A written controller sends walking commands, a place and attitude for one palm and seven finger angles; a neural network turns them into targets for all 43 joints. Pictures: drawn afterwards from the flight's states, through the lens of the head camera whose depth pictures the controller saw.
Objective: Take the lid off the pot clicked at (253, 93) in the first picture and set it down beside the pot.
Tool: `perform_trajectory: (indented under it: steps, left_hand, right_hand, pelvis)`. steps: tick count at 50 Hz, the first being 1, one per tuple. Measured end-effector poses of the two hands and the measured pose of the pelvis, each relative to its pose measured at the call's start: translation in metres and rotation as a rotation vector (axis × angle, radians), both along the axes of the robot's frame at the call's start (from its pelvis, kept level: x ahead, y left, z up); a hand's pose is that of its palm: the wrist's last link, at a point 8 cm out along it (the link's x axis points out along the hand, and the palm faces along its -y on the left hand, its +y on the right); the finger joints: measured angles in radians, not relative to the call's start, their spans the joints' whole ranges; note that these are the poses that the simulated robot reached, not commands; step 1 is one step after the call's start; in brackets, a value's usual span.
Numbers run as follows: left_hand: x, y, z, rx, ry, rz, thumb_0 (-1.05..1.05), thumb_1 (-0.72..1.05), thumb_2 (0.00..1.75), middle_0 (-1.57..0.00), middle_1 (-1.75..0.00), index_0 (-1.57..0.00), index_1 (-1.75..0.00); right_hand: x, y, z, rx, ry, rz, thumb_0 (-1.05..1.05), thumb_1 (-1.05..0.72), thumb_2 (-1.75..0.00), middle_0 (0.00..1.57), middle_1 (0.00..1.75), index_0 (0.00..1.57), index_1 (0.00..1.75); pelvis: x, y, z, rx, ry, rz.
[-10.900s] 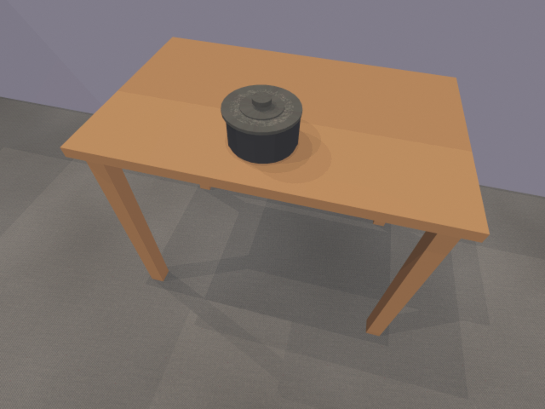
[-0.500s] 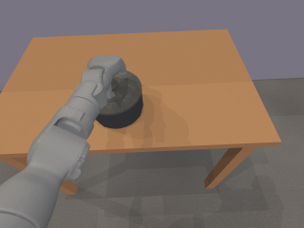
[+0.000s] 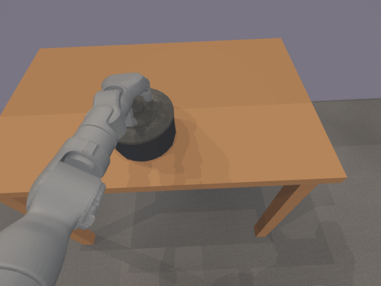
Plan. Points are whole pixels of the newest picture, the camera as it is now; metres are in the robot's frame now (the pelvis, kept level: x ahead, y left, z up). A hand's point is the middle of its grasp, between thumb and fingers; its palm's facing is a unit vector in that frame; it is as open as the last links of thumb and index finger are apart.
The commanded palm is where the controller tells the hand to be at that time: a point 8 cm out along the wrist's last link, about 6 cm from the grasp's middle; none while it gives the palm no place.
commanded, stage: close the fingers and squeeze the knob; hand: left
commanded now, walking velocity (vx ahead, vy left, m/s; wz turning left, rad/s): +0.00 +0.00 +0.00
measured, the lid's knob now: (135, 107) +0.52 +0.10 +0.06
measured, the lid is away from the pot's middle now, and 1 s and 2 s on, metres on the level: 0.00 0.00 0.01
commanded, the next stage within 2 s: lift the lid straight up in 1.42 s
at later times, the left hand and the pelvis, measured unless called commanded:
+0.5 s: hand (129, 107) +0.49 +0.11 +0.09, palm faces -0.36 -0.03 -0.93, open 7.8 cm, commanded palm +0.49 +0.11 +0.14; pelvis +0.00 +0.01 +0.00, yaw +0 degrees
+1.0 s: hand (130, 108) +0.49 +0.10 +0.09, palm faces -0.35 -0.03 -0.94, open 7.4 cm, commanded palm +0.48 +0.11 +0.14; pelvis +0.00 +0.01 +0.00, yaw +0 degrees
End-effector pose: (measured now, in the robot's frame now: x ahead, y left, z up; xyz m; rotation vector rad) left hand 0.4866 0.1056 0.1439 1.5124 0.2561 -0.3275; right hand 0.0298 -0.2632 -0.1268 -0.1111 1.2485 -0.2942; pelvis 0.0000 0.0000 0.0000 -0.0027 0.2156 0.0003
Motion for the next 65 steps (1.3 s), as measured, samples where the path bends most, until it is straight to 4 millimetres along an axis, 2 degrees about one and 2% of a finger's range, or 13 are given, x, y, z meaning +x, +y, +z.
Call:
perform_trajectory:
  steps: [10,24,31,45,55,65]
  left_hand:
    - [0.0,0.002,0.0,-0.012,-0.003,-0.001,0.0,0.0,1.05,-0.58,-0.82,-0.58,-0.82]
    - [0.006,0.004,0.0,-0.005,0.0,-0.009,0.0,0.15,0.96,-0.63,-0.97,-0.63,-0.97]
    - [0.002,0.002,0.001,-0.011,-0.015,-0.01,0.02,0.2,0.88,-0.68,-1.01,-0.64,-0.99]
    - [0.001,0.0,0.003,-0.004,-0.012,-0.001,0.02,0.3,0.67,-0.7,-0.98,-0.66,-0.95]
    - [-0.001,0.001,0.003,-0.009,-0.016,-0.005,0.02,0.31,0.67,-0.69,-0.98,-0.65,-0.95]
    - [-0.002,-0.001,0.003,0.007,-0.016,-0.008,0.02,0.31,0.67,-0.69,-0.97,-0.64,-0.95]
  right_hand:
    - [0.001,0.003,0.0,-0.005,-0.01,0.003,0.01,-0.91,-0.9,0.2,0.29,0.2,0.3]
    - [-0.018,0.013,-0.004,0.017,0.045,-0.016,0.01,-0.91,-0.9,0.2,0.29,0.2,0.3]
    - [-0.015,0.017,-0.005,0.032,0.046,-0.007,0.01,-0.91,-0.9,0.2,0.29,0.2,0.3]
    - [0.008,0.012,-0.003,0.025,-0.01,0.014,0.01,-0.91,-0.9,0.2,0.29,0.2,0.3]
    - [0.011,0.008,-0.002,0.018,-0.01,0.017,0.01,-0.91,-0.9,0.2,0.29,0.2,0.3]
    - [0.006,0.007,-0.003,0.021,0.0,0.011,0.01,-0.91,-0.9,0.2,0.29,0.2,0.3]
  pelvis:
    - [-0.003,0.002,-0.001,0.0,0.001,0.001]
    - [0.002,0.008,-0.001,-0.002,0.012,-0.002]
    - [0.003,0.009,-0.001,-0.003,0.006,-0.001]
    - [0.003,0.006,-0.001,-0.001,0.001,0.002]
    - [0.003,0.004,-0.001,-0.001,-0.002,0.002]
    - [0.002,0.003,-0.001,0.0,-0.002,0.004]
